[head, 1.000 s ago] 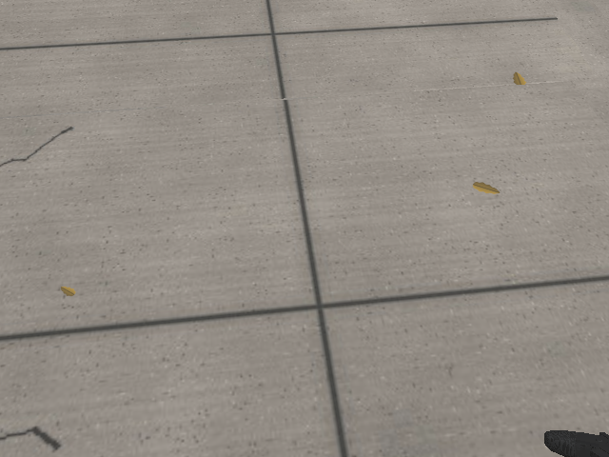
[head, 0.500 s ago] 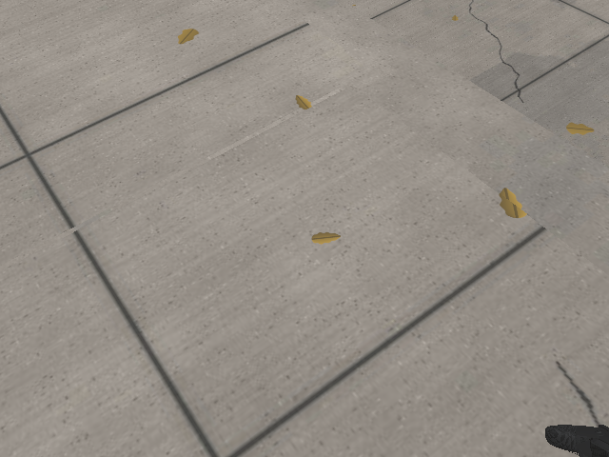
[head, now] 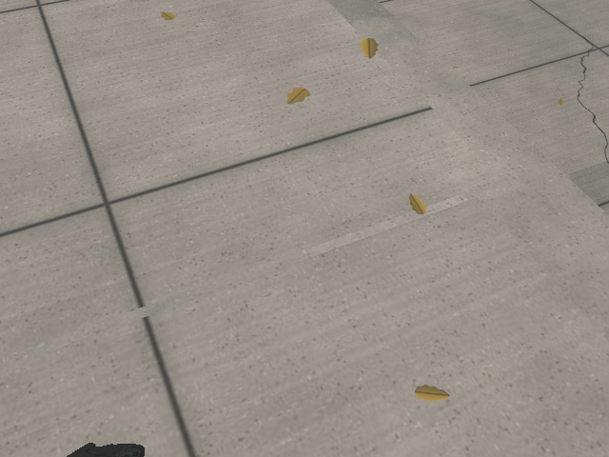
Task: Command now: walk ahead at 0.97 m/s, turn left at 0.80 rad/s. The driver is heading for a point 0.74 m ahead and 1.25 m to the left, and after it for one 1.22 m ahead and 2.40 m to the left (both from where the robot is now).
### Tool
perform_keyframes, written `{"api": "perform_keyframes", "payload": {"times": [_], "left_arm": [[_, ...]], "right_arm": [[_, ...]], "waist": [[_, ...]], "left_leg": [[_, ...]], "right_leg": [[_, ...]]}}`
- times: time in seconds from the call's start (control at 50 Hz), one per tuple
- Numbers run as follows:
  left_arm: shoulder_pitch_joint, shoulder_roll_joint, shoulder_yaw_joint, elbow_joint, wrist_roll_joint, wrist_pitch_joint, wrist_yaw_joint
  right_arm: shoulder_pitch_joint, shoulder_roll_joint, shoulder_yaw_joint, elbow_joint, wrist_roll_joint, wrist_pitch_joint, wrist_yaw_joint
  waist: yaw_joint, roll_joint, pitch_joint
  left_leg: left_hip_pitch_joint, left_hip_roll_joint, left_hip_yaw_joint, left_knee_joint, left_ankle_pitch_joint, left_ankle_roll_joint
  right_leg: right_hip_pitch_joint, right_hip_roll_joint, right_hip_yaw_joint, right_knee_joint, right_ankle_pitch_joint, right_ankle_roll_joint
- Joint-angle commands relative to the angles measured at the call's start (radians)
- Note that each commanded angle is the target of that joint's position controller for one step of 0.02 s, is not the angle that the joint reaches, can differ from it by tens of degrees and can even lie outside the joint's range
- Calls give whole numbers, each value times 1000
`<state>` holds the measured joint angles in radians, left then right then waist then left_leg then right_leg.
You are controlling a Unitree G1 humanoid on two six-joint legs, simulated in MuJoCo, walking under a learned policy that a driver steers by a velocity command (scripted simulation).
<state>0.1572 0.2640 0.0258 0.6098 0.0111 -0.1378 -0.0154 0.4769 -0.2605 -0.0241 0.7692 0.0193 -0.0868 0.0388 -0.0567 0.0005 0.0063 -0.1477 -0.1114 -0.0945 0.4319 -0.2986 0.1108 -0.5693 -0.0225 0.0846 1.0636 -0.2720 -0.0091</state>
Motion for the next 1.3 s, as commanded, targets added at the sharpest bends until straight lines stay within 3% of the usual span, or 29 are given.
{"api": "perform_keyframes", "payload": {"times": [0.02, 0.08, 0.16, 0.22, 0.24, 0.26, 0.28, 0.3, 0.34, 0.4, 0.44, 0.56, 0.6, 0.66, 0.68, 0.7, 0.72, 0.74, 0.78, 0.84, 0.94, 1.06, 1.12, 1.14, 1.16, 1.18, 1.22, 1.26, 1.3], "left_arm": [[-161, 82, 24, -116, 6, -15, -1], [-316, 29, 7, -165, 2, -28, -15], [-338, 108, 46, -182, -36, -28, -4], [17, 194, 94, -131, -55, -16, 33], [303, 236, 102, -79, -54, 8, 51], [302, 283, 95, -35, -13, 1, 23], [287, 165, 87, -52, -15, 5, 19], [219, 116, 77, -46, -22, 14, 29], [166, 112, 71, 6, 6, 26, 26], [98, 44, 52, 59, -6, 17, 15], [52, 66, 56, 79, -23, 14, 12], [82, 202, 83, 112, -15, 7, 21], [130, 264, 94, 126, -16, 18, 20], [110, 341, 110, 104, -18, 58, 29], [93, 294, 95, 94, -18, 52, 33], [149, 103, 40, 62, 8, 17, 21], [234, 123, 18, -20, -35, -31, 4], [54, 231, 36, -32, -55, -52, 3], [-6, 183, 26, -32, -36, -47, 24], [43, 183, 38, -3, -7, -2, 22], [-191, 82, 10, -77, 27, -7, -4], [-279, 143, 42, -121, -42, -17, -20], [48, 224, 104, -38, -67, -20, -4], [278, 231, 104, 4, -64, -9, 5], [387, 295, 100, 26, -14, 0, 2], [353, 344, 116, 43, -12, 7, -15], [175, 152, 74, 11, -3, 24, 0], [120, 122, 63, 55, 13, 12, 8], [126, 64, 48, 110, -5, 6, 5]], "right_arm": [[-27, -148, -39, -65, 13, -1, -32], [13, -145, -45, -29, 12, 10, -54], [40, -142, -54, 14, 29, 4, -61], [-61, -189, -75, -17, -5, 24, -55], [-106, -114, -50, -63, -50, 26, -49], [133, 38, 1, -89, 16, 23, -39], [60, -81, -11, -71, 53, 33, -51], [-89, -151, -31, -98, 39, 33, -51], [-233, -126, -33, -141, -2, 29, -40], [-225, -48, -24, -178, 37, 67, -25], [-258, -28, -11, -211, 26, 81, -18], [-427, -84, -14, -246, 5, 54, 26], [-456, -131, -33, -260, 13, 44, 38], [-103, -263, -106, -189, 38, 61, 30], [109, -320, -140, -122, 44, 81, 12], [61, -381, -143, -130, 46, 94, 1], [-34, -357, -114, -209, 6, 55, 7], [-25, -269, -108, -222, 2, 34, 7], [-121, -241, -98, -201, -10, -10, 13], [-218, -185, -78, -200, -9, -14, -4], [-166, -184, -82, -133, 19, 9, -60], [-82, -167, -91, -70, 37, 24, -75], [-104, -166, -91, -67, 0, 47, -63], [-109, -95, -63, -82, -22, 44, -42], [81, 73, -14, -82, -17, 30, -36], [132, -12, -9, -145, 84, 17, -50], [-196, -179, -46, -141, 38, 31, -67], [-232, -130, -47, -160, 13, 42, -53], [-243, -95, -51, -172, 34, 54, -41]], "waist": [[26, 24, 103], [-24, 75, 114], [-3, 117, 63], [219, 178, -184], [311, 95, -388], [137, -450, -585], [195, -359, -479], [218, -248, -280], [170, -11, -56], [77, -64, 36], [44, -62, 103], [77, 49, 160], [64, 3, 130], [-155, -121, -89], [-243, -31, -158], [-109, 377, -136], [-9, 370, -424], [-85, 134, -321], [24, -98, -83], [108, -46, 19], [11, -13, 92], [-35, 82, 96], [135, 83, -79], [231, 35, -253], [148, -381, -360], [96, -634, -420], [168, -62, -50], [108, -8, 38], [83, -97, 47]], "left_leg": [[28, 196, -312, -224, 293, 161], [-153, 146, -264, -257, 345, 117], [-63, 169, -310, -200, 477, 51], [-62, 141, -300, 251, 877, -15], [-214, 100, -257, 584, 580, -28], [-538, -8, -184, 958, -275, -62], [-642, 93, -125, 1028, -188, -57], [-685, 130, -76, 986, -97, -49], [-631, 195, -34, 933, -35, -45], [-606, 280, -31, 893, -57, -42], [-648, 317, -21, 850, -21, -59], [-478, 235, 140, 434, 414, -39], [-391, 146, 224, 337, 390, -2], [37, 22, 272, 375, 176, 69], [389, 43, 165, 333, 181, 113], [541, 174, -165, 251, 228, 230], [683, 381, -821, -66, -378, 420], [556, 363, -846, -189, -488, 318], [212, 307, -698, -186, -242, 259], [-68, 205, -479, -177, -18, 255], [-337, 56, -242, -128, 58, 144], [-114, 115, -395, 12, -85, 79], [-8, 92, -353, 379, 237, 22], [-240, 67, -303, 699, 55, -9], [-560, -40, -259, 1155, -449, -34], [-757, 48, -150, 1260, -264, -54], [-740, 142, -44, 1132, -24, -58], [-643, 234, -92, 1013, 54, -53], [-612, 266, -67, 926, 58, -37]], "right_leg": [[-179, 18, -30, -215, 110, 44], [36, 86, -89, -454, 343, 60], [257, 98, -30, -609, 430, 33], [683, 36, -11, -540, 288, -23], [1014, -145, 149, -417, 49, -64], [1299, -449, 760, -610, -268, -265], [1209, -383, 805, -708, -536, -227], [1039, -325, 595, -735, -418, -173], [717, -273, 370, -781, -52, -157], [522, -252, 174, -854, 47, -156], [430, -270, 68, -902, 139, -153], [416, -164, -276, -971, 355, -77], [532, -175, -307, -894, 771, -55], [540, -217, -306, -362, 1350, -54], [291, -158, -298, 5, 995, -16], [-33, 84, -251, 519, -256, 31], [-257, 109, 47, 629, -286, 8], [-250, 43, 90, 501, -158, -34], [-161, -21, 95, 275, -76, -30], [-14, -55, 106, 59, -82, 18], [180, 12, 8, -443, 464, 59], [208, -1, 111, -616, 425, 64], [489, -32, 66, -592, 288, 45], [868, -115, 125, -402, 126, 35], [1151, -247, 382, -376, 164, 7], [1139, -459, 943, -745, -462, -116], [763, -333, 651, -858, -423, -100], [567, -266, 410, -810, -67, -91], [528, -195, 200, -825, 93, -47]]}}
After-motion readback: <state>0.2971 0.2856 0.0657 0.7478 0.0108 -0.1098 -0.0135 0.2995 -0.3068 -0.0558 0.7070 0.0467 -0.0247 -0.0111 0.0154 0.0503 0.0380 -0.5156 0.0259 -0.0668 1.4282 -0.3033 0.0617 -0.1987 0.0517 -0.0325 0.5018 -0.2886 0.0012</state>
